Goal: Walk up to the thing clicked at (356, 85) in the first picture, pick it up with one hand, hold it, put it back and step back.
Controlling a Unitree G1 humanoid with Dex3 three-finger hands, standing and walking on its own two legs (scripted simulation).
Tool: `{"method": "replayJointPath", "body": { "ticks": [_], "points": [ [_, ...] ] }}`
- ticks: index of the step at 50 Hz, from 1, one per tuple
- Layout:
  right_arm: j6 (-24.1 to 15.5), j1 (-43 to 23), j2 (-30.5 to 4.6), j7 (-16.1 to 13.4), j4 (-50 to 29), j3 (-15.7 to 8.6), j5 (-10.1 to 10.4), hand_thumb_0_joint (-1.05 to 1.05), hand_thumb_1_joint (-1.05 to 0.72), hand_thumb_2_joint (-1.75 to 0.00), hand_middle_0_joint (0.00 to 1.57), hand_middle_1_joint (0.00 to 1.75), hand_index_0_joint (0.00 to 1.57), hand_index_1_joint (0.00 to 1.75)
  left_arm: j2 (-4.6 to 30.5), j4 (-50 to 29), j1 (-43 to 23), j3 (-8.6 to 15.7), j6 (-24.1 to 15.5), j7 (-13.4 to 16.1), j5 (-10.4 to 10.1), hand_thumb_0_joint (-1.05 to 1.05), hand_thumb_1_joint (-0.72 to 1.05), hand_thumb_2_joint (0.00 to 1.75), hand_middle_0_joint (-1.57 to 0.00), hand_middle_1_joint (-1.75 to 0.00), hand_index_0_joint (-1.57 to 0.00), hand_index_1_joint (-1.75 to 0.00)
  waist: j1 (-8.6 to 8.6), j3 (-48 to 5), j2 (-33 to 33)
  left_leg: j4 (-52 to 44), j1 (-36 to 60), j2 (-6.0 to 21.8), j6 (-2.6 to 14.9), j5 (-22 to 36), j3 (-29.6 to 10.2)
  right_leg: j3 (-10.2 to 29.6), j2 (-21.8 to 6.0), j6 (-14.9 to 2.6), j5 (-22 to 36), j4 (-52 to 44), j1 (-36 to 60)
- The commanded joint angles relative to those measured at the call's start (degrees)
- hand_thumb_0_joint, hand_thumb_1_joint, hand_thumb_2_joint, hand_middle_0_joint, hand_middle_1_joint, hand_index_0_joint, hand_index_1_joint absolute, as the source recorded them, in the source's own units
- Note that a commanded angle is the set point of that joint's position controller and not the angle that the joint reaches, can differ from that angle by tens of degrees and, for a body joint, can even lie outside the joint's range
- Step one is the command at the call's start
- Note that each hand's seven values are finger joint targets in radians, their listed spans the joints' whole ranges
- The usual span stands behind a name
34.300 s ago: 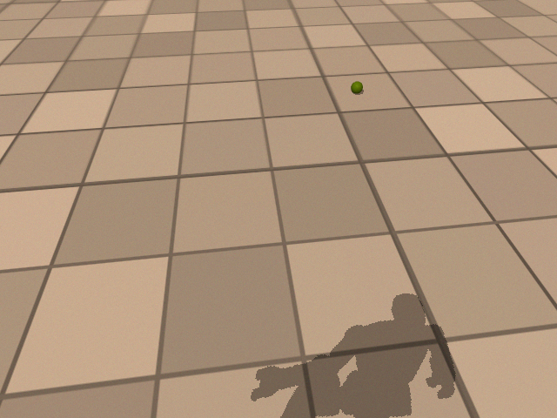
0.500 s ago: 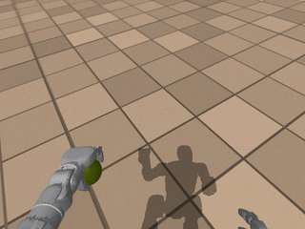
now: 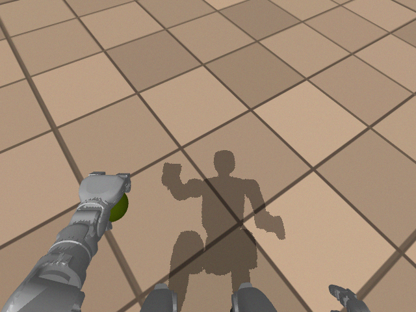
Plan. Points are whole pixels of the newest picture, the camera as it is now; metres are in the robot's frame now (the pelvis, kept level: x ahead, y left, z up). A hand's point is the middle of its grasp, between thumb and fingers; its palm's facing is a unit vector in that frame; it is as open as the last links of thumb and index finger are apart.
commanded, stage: crouch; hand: left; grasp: from above
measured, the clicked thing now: (110, 204) +0.38 +0.22 -0.12
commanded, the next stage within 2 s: lower in 1.48 s
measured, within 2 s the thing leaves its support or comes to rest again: neither
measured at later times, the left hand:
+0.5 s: hand (135, 217) +0.42 +0.21 -0.34, palm faces -0.45 +0.01 -0.89, open 10.4 cm
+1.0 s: hand (142, 217) +0.46 +0.21 -0.45, palm faces -0.45 -0.01 -0.89, open 10.4 cm
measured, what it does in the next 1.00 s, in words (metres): lowers itself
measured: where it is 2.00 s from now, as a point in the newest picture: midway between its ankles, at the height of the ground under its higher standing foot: outside the picture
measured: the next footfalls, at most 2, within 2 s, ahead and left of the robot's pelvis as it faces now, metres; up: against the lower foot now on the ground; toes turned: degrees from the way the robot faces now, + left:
none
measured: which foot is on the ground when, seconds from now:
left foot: down 0.00-1.00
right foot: down 0.00-1.00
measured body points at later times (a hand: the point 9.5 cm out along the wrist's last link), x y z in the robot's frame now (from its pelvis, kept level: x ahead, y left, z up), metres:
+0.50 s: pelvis -0.04 +0.01 -0.20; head +0.16 +0.03 +0.20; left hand +0.44 +0.21 -0.29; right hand -0.02 -0.26 -0.33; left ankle +0.05 +0.13 -0.66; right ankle +0.03 -0.14 -0.66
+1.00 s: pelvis -0.04 +0.00 -0.29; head +0.21 +0.03 +0.08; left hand +0.48 +0.21 -0.40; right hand +0.00 -0.28 -0.41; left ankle +0.05 +0.13 -0.66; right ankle +0.03 -0.14 -0.66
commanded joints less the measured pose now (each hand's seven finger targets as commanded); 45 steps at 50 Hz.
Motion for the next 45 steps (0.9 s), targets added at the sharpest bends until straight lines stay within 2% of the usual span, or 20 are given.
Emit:
{"method": "replayJointPath", "body": {
  "ticks": [1,2,5,6,8,9,10,16,21,25,27,29,31,32,33,36,38,42,43,45],
  "points": [
    [-2.45,6.55,-8.16,-0.6,-2.95,-3.24,-1.08,0.0,-0.91,-0.9,0.2,0.3,0.2,0.3,11.12,-1.11,-26.12,4.43,1.35,5.22,0.56,0.0,0.47,0.95,-0.76,-1.11,-0.82,-1.05,-3.84,-23.73,3.14,4.84,3.66,-2.54,1.25,7.49,1.63,-2.43,1.68,-3.12,8.61,2.19,-5.88],
    [-2.72,7.27,-8.47,-0.64,-2.92,-3.5,-1.24,0.0,-0.91,-0.9,0.2,0.3,0.2,0.3,11.42,-0.07,-25.68,4.99,1.68,5.55,-0.06,0.0,0.49,0.93,-0.77,-1.1,-0.84,-1.03,-3.18,-25.58,3.69,6.01,3.09,-2.27,1.08,6.31,0.93,-2.81,1.7,-3.39,7.26,4.11,-8.15],
    [-3.55,8.02,-8.91,-0.7,-2.67,-3.57,-2.08,0.0,-0.91,-0.9,0.2,0.3,0.2,0.3,11.36,0.56,-30.25,5.32,2.29,5.53,-1.08,0.0,0.52,0.94,-0.81,-1.07,-0.87,-1.01,-4.44,-31.18,6.8,10.89,-0.23,-1.39,0.81,5.09,-1.47,-3.89,1.77,-3.84,5.79,11.17,-16.16],
    [-3.63,8.25,-8.95,-0.9,-2.63,-3.57,-2.07,0.0,-0.91,-0.9,0.2,0.3,0.2,0.3,13.11,-0.74,-31.86,5.9,2.45,5.61,-0.71,0.0,0.54,0.93,-0.83,-1.07,-0.89,-1.01,-3.93,-33.82,8.06,12.79,-1.0,-1.37,0.9,5.05,-1.41,-3.91,1.64,-3.94,5.82,12.98,-17.35],
    [-3.88,8.57,-9.14,-0.92,-2.24,-3.61,-2.43,0.0,-0.9,-0.9,0.2,0.3,0.2,0.3,13.59,2.31,-30.07,6.97,3.06,5.3,-0.9,0.0,0.54,0.93,-0.84,-1.03,-0.89,-0.98,-4.06,-34.8,7.8,15.07,-4.63,-1.32,0.87,3.62,-2.12,-4.37,1.67,-4.1,4.37,16.4,-20.08],
    [-4.0,8.66,-9.2,-0.9,-2.2,-3.62,-2.59,0.0,-0.9,-0.9,0.2,0.3,0.2,0.3,14.4,0.36,-32.81,7.48,2.89,5.21,-1.19,0.0,0.53,0.92,-0.82,-1.04,-0.88,-0.98,-4.72,-36.88,8.79,16.56,-5.94,-1.29,0.95,3.67,-2.08,-4.31,1.59,-4.18,4.56,17.97,-21.04],
    [-4.11,8.98,-9.23,-0.94,-2.17,-3.67,-2.73,0.0,-0.91,-0.9,0.2,0.3,0.2,0.3,15.87,-0.06,-33.73,8.46,2.96,5.18,-0.96,0.0,0.51,0.9,-0.81,-1.03,-0.86,-0.97,-4.31,-38.63,9.1,17.74,-6.8,-1.34,0.96,2.41,-2.06,-4.36,1.68,-4.26,3.71,19.07,-21.84],
    [-4.67,9.62,-9.42,-0.67,-1.79,-2.73,-3.36,0.0,-0.9,-0.9,0.2,0.3,0.2,0.3,17.55,5.35,-36.85,9.5,2.01,4.27,-0.67,0.0,0.43,0.88,-0.76,-0.99,-0.82,-0.94,-7.87,-34.34,7.41,24.77,-20.63,-1.63,1.59,-7.91,-3.12,-4.97,1.59,-4.27,-4.3,25.9,-32.9],
    [-5.51,9.97,-9.34,0.09,-1.76,-1.85,-3.77,0.0,-0.9,-0.9,0.2,0.3,0.2,0.3,20.29,4.67,-40.45,10.44,-0.27,4.52,-0.23,0.0,0.47,0.82,-0.77,-0.98,-0.83,-0.91,-8.61,-37.3,7.27,30.98,-26.88,-2.04,1.94,-11.89,-2.98,-5.32,1.77,-4.37,-8.58,30.74,-38.18],
    [-5.91,10.42,-9.93,0.77,-0.83,-1.33,-4.38,0.0,-0.91,-0.9,0.2,0.3,0.2,0.3,23.12,3.78,-43.65,11.72,-1.26,5.63,1.54,0.0,0.48,0.9,-0.81,-0.98,-0.86,-0.93,-8.29,-42.36,13.12,35.1,-25.42,-1.9,1.39,-8.8,-2.89,-5.9,1.59,-4.68,-5.65,35.57,-43.3],
    [-5.96,10.83,-9.83,1.1,-0.05,-0.9,-4.75,0.0,-0.91,-0.9,0.2,0.3,0.2,0.3,23.17,4.61,-44.81,11.65,-1.39,6.23,2.37,0.0,0.47,0.87,-0.8,-0.96,-0.85,-0.91,-9.14,-42.34,13.78,37.84,-27.08,-2.01,1.65,-7.31,-1.89,-5.92,1.67,-4.46,-4.13,36.61,-43.92],
    [-6.12,10.97,-9.92,1.51,0.08,-0.77,-5.06,0.0,-0.91,-0.9,0.2,0.3,0.2,0.3,24.56,5.07,-45.07,12.72,-1.05,6.89,2.27,0.0,0.45,0.92,-0.79,-0.98,-0.84,-0.94,-9.19,-43.42,13.62,39.58,-27.7,-1.97,1.74,-6.64,-1.77,-6.18,1.76,-4.39,-3.73,37.77,-44.45],
    [-6.33,11.44,-10.27,2.12,0.67,-0.59,-5.46,0.0,-0.91,-0.9,0.2,0.3,0.2,0.3,22.4,7.26,-44.54,12.09,-0.55,6.73,1.91,0.0,0.46,0.96,-0.79,-1.0,-0.84,-0.96,-10.4,-42.0,13.94,41.14,-28.21,-1.79,1.76,-4.98,-2.2,-6.62,1.37,-4.19,-2.23,39.43,-46.84],
    [-6.4,11.44,-10.64,2.27,0.84,-0.74,-5.55,0.0,-0.91,-0.9,0.2,0.3,0.2,0.3,24.01,4.76,-47.49,12.65,-0.67,6.76,1.91,0.0,0.46,0.96,-0.8,-1.0,-0.84,-0.96,-10.27,-43.31,15.92,41.24,-27.58,-1.66,1.45,-4.6,-2.56,-6.88,1.28,-4.41,-1.95,40.68,-47.45],
    [-6.37,11.41,-10.79,2.44,0.89,-0.72,-5.65,0.0,-0.91,-0.9,0.2,0.3,0.2,0.3,24.16,5.9,-46.85,12.81,-0.47,6.7,2.18,0.0,0.44,0.96,-0.8,-0.98,-0.84,-0.94,-10.01,-43.7,16.68,41.93,-27.18,-1.54,1.34,-3.73,-2.74,-7.12,1.35,-4.49,-1.38,41.85,-48.32],
    [-6.41,11.57,-10.93,3.32,1.16,-0.61,-5.98,0.0,-0.91,-0.9,0.2,0.3,0.2,0.3,21.86,7.97,-44.72,11.65,-0.23,5.72,1.73,0.0,0.48,0.96,-0.82,-0.98,-0.86,-0.94,-11.29,-42.13,15.47,44.78,-28.81,-1.38,1.54,-0.35,-2.79,-7.5,1.41,-4.15,1.33,43.72,-49.19],
    [-6.29,11.35,-11.09,3.69,0.92,-0.75,-6.04,0.0,-0.91,-0.9,0.2,0.3,0.2,0.3,23.96,5.41,-46.3,12.25,-0.62,5.16,1.48,0.0,0.49,0.98,-0.84,-0.97,-0.87,-0.94,-10.44,-44.82,16.7,47.15,-29.06,-1.41,1.81,1.93,-1.78,-7.23,1.84,-4.05,3.65,44.8,-47.73],
    [-5.61,12.07,-10.94,4.68,1.06,-0.42,-6.51,0.0,-0.91,-0.9,0.2,0.3,0.2,0.3,25.12,8.1,-44.85,12.88,-1.18,4.12,1.91,0.0,0.51,1.03,-0.86,-1.01,-0.89,-0.98,-11.13,-42.45,14.63,50.82,-32.91,-1.25,2.29,4.24,-1.3,-7.1,2.31,-3.48,6.03,46.62,-46.84],
    [-5.57,11.94,-11.01,4.87,0.8,-0.55,-6.47,0.0,-0.91,-0.9,0.2,0.3,0.2,0.3,26.79,4.98,-47.36,13.57,-1.66,4.15,1.73,0.0,0.54,0.99,-0.86,-1.01,-0.9,-0.97,-10.64,-44.01,15.49,51.4,-33.11,-1.24,2.36,3.97,-1.04,-6.91,2.39,-3.46,6.19,46.86,-46.65],
    [-5.22,12.06,-10.99,5.3,0.74,-0.26,-6.6,0.0,-0.92,-0.9,0.2,0.3,0.2,0.3,27.8,7.92,-45.34,14.14,-1.89,4.05,2.38,0.0,0.54,0.97,-0.86,-1.01,-0.9,-0.97,-10.52,-42.42,14.39,52.46,-35.62,-1.24,2.42,2.74,-0.85,-6.88,2.58,-3.38,5.4,47.62,-46.54]
  ]
}}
